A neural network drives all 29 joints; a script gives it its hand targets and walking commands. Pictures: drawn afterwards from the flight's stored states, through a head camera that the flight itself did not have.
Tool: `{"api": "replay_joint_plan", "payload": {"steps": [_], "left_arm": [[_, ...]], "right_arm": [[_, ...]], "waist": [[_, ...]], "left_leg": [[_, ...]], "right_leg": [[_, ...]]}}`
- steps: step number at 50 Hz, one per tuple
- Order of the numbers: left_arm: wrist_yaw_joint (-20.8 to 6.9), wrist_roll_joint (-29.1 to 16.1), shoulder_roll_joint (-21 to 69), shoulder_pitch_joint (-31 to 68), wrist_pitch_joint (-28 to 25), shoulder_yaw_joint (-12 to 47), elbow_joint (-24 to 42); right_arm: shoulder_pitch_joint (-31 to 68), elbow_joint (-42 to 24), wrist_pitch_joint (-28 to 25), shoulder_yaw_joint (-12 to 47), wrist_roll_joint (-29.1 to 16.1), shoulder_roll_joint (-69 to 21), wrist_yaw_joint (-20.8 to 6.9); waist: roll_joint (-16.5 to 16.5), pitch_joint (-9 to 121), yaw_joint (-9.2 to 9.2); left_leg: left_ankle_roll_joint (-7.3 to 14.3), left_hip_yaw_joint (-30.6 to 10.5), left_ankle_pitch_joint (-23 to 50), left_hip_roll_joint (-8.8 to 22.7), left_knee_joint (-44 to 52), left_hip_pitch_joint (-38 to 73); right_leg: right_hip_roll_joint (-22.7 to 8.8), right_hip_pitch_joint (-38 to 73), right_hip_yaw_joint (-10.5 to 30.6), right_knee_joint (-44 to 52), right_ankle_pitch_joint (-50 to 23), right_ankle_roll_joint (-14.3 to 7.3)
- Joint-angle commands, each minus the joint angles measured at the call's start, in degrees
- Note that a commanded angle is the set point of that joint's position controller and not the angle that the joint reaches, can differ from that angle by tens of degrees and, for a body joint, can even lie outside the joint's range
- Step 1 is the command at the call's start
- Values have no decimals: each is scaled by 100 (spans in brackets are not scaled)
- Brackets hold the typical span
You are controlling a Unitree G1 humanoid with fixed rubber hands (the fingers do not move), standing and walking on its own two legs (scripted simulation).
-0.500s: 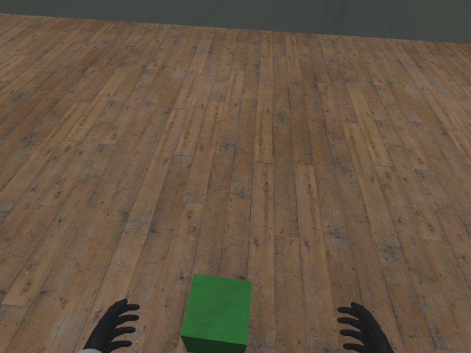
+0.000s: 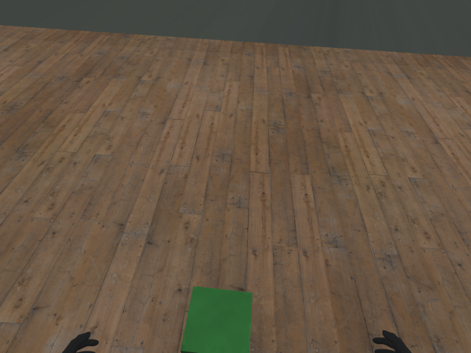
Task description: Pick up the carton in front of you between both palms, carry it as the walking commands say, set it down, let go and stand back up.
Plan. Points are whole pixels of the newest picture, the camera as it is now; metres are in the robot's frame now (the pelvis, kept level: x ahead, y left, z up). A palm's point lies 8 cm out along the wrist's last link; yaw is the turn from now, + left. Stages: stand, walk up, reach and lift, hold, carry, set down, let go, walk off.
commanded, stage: stand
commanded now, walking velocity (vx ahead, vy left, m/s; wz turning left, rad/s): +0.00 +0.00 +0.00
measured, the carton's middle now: (218, 331) +0.36 +0.05 -0.65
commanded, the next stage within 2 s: none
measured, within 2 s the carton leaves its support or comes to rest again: neither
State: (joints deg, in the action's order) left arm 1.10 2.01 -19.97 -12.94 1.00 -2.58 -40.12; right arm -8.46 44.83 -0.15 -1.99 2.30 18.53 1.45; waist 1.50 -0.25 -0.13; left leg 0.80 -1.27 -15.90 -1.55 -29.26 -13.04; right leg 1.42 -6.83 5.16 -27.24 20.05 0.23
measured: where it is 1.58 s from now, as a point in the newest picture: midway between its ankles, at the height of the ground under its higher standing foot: outside the picture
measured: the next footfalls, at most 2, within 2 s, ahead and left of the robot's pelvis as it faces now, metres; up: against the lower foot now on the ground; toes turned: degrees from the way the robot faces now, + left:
none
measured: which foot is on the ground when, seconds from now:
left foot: down 0.00-1.00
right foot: down 0.00-1.00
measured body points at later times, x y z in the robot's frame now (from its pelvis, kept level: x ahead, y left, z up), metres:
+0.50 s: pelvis -0.01 +0.00 +0.00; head -0.01 +0.01 +0.45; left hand +0.10 +0.30 -0.11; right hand +0.11 -0.30 -0.10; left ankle +0.00 +0.11 -0.74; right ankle -0.06 -0.13 -0.74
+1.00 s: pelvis -0.02 +0.00 +0.01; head -0.03 +0.01 +0.46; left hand +0.07 +0.31 -0.11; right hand +0.08 -0.31 -0.10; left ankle +0.00 +0.11 -0.74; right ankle -0.06 -0.13 -0.74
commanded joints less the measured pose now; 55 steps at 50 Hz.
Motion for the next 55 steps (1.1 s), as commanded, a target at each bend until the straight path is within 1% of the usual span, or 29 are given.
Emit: {"api": "replay_joint_plan", "payload": {"steps": [1,9,37,55], "left_arm": [[29,-9,-779,93,-100,-167,257],[44,-28,-833,138,-125,-105,-11],[17,-66,-1037,364,-193,5,-899],[-4,-89,-1123,462,-205,28,-1275]], "right_arm": [[220,-222,-101,-196,-10,907,26],[271,83,-120,-155,-36,968,23],[394,925,-131,-45,-96,1192,-25],[429,1221,-136,-10,-131,1282,-41]], "waist": [[-192,314,6],[-147,267,12],[-132,12,38],[-138,-12,52]], "left_leg": [[59,-530,1960,614,325,691],[75,-539,1975,622,410,756],[84,-645,1270,704,918,752],[98,-689,1260,743,1041,783]], "right_leg": [[-450,-425,203,336,-1701,-21],[-504,-371,247,424,-1748,-33],[-619,-288,399,930,-1276,-109],[-659,-197,410,1061,-1272,-132]]}}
